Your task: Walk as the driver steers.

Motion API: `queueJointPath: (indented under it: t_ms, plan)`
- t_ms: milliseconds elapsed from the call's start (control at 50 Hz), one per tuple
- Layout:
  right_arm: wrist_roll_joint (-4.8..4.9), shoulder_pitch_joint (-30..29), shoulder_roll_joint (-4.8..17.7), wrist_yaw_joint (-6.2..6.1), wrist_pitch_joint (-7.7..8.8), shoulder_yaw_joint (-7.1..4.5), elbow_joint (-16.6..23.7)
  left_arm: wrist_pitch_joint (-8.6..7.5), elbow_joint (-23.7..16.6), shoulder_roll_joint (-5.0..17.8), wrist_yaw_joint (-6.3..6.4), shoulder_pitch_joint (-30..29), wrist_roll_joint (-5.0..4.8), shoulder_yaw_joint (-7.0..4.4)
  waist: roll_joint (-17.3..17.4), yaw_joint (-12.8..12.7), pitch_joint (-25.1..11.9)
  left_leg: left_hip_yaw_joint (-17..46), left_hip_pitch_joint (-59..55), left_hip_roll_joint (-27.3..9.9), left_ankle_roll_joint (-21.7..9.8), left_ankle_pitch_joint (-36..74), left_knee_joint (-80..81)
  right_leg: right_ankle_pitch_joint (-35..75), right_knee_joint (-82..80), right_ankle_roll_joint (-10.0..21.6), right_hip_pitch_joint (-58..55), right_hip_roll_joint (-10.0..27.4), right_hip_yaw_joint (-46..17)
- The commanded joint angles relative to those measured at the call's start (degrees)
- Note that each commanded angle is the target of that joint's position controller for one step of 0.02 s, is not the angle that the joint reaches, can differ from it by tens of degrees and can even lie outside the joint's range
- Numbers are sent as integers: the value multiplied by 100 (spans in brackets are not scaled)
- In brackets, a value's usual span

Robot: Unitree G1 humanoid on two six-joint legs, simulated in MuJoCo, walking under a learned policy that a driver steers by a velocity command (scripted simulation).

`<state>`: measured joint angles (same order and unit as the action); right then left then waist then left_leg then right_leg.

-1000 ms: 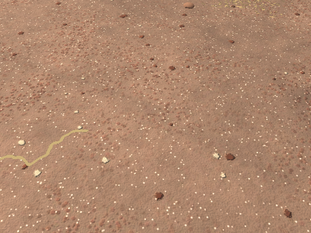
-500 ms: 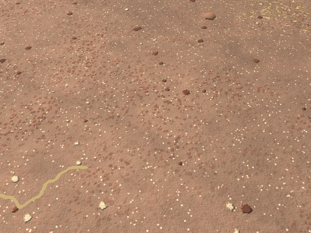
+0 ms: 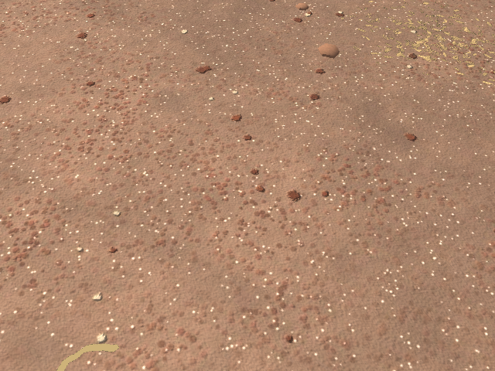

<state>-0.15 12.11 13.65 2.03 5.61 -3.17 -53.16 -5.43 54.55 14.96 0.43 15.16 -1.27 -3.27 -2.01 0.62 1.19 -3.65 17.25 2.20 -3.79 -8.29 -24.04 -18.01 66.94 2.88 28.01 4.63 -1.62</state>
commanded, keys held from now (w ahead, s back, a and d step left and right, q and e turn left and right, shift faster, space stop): w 0.16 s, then w+q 0.62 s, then q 0.22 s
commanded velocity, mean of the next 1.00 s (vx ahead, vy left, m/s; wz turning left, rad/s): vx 0.46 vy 0.00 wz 0.36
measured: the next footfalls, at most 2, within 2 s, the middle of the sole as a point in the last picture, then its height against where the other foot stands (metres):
right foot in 0.40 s outside the picture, level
left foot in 0.92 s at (182, 331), level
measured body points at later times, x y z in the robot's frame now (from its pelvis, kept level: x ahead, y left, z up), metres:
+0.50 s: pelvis +0.27 -0.05 -0.01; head +0.31 -0.06 +0.44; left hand +0.41 +0.22 -0.11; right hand +0.30 -0.32 -0.15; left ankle +0.12 +0.07 -0.65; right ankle +0.36 -0.15 -0.74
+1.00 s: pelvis +0.49 +0.05 -0.02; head +0.53 +0.08 +0.42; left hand +0.44 +0.34 -0.16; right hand +0.76 -0.12 -0.12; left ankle +0.55 +0.16 -0.74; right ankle +0.40 -0.15 -0.65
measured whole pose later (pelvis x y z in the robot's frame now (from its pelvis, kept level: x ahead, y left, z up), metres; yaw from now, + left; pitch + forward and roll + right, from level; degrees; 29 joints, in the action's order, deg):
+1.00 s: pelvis +0.49 +0.05 -0.02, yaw +25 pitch +2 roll -2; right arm 0.0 5.1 16.3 2.0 1.8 -5.2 -42.2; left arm -3.9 51.3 16.3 1.0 11.1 -0.6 -4.3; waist 0.3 -1.6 4.7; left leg -1.6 29.6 2.0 -5.3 -8.9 -36.2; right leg -33.2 67.0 -3.8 16.9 3.6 2.6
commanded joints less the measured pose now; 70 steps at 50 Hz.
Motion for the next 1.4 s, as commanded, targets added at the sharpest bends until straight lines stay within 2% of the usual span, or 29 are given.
queueJointPath:
  t_ms: [20,160,260,340,380,400,420,440,460,480,520,560,620,720,820,880,900,920,940,960,980,1000,1020,1080,1160,1240,1320,1360,1400]
  plan:
    - [-25,60,563,-15,111,-90,160,82,-217,240,54,385,38,-113,677,-199,-233,1444,-495,-1442,-958,596,1594,535,-232,-33,598,434,-175]
    - [33,717,785,-220,40,-109,-84,61,-663,180,-4,-1009,84,-116,536,115,108,862,-999,-1308,-779,1045,1783,2314,-2405,-219,1257,313,-23]
    - [115,1285,836,-257,-65,-131,-298,-34,-985,172,-133,-1953,36,-56,497,409,384,1084,-1566,-1439,-800,859,1500,2241,-3471,-268,1206,35,42]
    - [150,1221,957,-320,-161,-216,-306,-167,-1053,409,-225,-1833,8,-103,696,149,264,1410,-1788,-1650,-663,1229,921,1661,-3954,-142,419,-148,-1]
    - [130,987,879,-306,-191,-194,-205,-212,-723,782,-171,-638,34,-296,690,-469,-456,1202,-1469,-1247,-437,2363,-334,1497,-4110,95,-1383,-345,183]
    - [57,873,633,-289,-184,-98,-19,-228,-539,1188,-115,451,139,-411,281,-883,-1374,912,-436,-835,-220,1460,-1985,1514,-3855,459,-3170,517,-641]
    - [88,1646,-151,-261,-78,108,66,-170,-417,1673,-110,961,164,-522,-1310,-599,-2304,473,1839,80,192,-1616,-4102,952,-4194,1295,-5379,2011,-3026]
    - [232,1533,326,-251,2,4,1,-149,-425,1109,-108,988,153,-377,-1256,-711,-2469,1188,2442,-89,165,-2488,-5013,127,-4800,1333,-5247,2060,-3909]
    - [330,973,795,-267,21,-129,168,-155,-533,755,-83,488,138,-266,-832,-677,-1534,1163,2784,-384,93,-2079,-5223,56,-4916,1010,-4456,1843,-3001]
    - [311,662,784,-299,-6,-149,237,-144,-601,571,-75,31,142,-196,-417,-522,-1008,998,2640,-675,78,-1575,-5102,394,-5062,826,-3584,1628,-2236]
    - [210,633,575,-306,-130,-212,269,-159,-566,325,-95,-420,204,-124,-432,-172,-437,1006,2061,-1000,70,-1015,-4596,887,-5490,683,-2348,1257,-1257]
    - [235,735,313,-283,-279,-209,297,-173,-486,330,-87,-487,201,-149,-424,-19,-227,927,1826,-1064,71,-853,-4377,1135,-5787,700,-1900,1149,-684]
    - [176,379,304,-278,-402,-236,532,-198,-384,563,-18,-386,213,-234,-198,15,-6,985,2224,-1109,150,-301,-3897,1607,-5993,796,-1867,1222,-148]
    - [136,-438,278,-109,-361,-196,827,-124,-321,774,79,-217,193,-299,-106,-183,177,673,2238,-1022,200,899,-2437,1851,-6062,639,-2130,1092,752]
    - [101,-1238,311,63,-368,-155,1239,47,-251,983,115,19,76,-366,-86,-384,472,168,2151,-825,68,612,-1479,2736,-5583,468,-2777,1229,1255]
    - [75,-632,631,116,-376,-317,1277,199,-333,1227,171,-175,-52,-433,-383,41,-81,-289,1062,-256,-180,-36,-1235,5266,-4195,220,-3002,1193,1438]
    - [91,163,877,100,-361,-459,1076,242,-388,1223,174,-314,-97,-425,-255,473,-486,-383,65,32,-344,417,-730,5356,-3148,37,-2831,976,1548]
    - [77,824,1324,-24,-381,-645,920,221,-415,1099,157,-149,-14,-379,208,746,-894,123,-1311,-101,-572,1716,-410,4018,-1666,-351,-1901,668,1601]
    - [44,758,2001,-156,-430,-726,942,146,-648,277,98,188,406,-146,1884,96,-1253,2138,-2830,-1538,-1163,4604,-932,-1722,375,-712,131,-160,1450]
    - [-52,724,1952,-77,-361,-639,1281,12,-696,453,29,554,221,-100,1557,134,-2700,4330,-3627,-2495,-2253,3863,-306,-2545,1604,-781,878,-635,72]
    - [-44,666,1595,-21,-331,-553,1356,-30,-807,795,22,-137,-20,-191,683,412,-2440,3774,-3345,-2208,-1980,3562,-33,-2010,1709,-654,1165,-401,-315]
    - [54,321,1350,-31,-298,-492,1363,-32,-924,741,61,-450,-39,-166,510,285,-1713,3073,-2648,-1919,-1693,3066,45,-1410,1312,-555,1417,-231,-229]
    - [107,-41,1155,-60,-295,-437,1430,20,-821,749,144,-473,83,-181,194,100,-1253,2687,-1861,-1672,-1449,2765,161,-992,928,-565,1241,-6,-263]
    - [-37,-407,1050,-133,-335,-392,1574,268,-904,840,219,-366,178,-264,427,-268,-994,2309,-483,-1397,-1325,2777,462,-607,256,-536,410,36,-297]
    - [32,-248,1226,-274,-391,-440,1614,383,-1040,654,274,-573,233,-213,535,-231,-1073,2181,-365,-1207,-1226,2596,439,-138,-609,-672,526,-174,-323]
    - [-29,-339,862,-367,-473,-262,1596,468,-1011,557,234,-711,170,-152,725,-112,-1017,1919,-326,-1113,-959,1239,567,583,-1470,-743,320,3,-316]
    - [-211,-308,598,-276,-408,-85,1339,444,-959,491,146,-828,132,-92,884,19,-727,1656,65,-1086,-898,467,707,696,-2561,-657,-731,32,-177]
    - [-191,-342,693,-233,-396,-73,1250,406,-995,594,110,-820,121,-113,849,-28,-562,1695,-53,-1141,-835,451,502,490,-3137,-527,-964,-83,-30]
    - [-96,-160,820,-260,-421,-95,1164,365,-1074,774,77,-826,177,-135,636,-74,-466,1659,-316,-992,-537,523,159,1441,-3956,-345,-1183,-89,-75]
